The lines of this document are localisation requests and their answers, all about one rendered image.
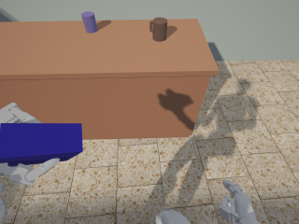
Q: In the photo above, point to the sponge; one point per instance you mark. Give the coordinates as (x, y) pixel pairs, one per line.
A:
(35, 143)

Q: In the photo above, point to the robot left hand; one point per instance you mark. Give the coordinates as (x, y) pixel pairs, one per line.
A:
(22, 173)

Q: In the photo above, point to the robot right hand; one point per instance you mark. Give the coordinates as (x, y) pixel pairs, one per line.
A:
(240, 207)

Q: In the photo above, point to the robot right thigh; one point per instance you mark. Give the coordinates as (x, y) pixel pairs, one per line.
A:
(171, 217)

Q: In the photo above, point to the table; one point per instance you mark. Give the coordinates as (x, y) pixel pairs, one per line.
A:
(118, 82)

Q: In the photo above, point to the robot right shin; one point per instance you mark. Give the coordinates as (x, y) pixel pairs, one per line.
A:
(165, 209)

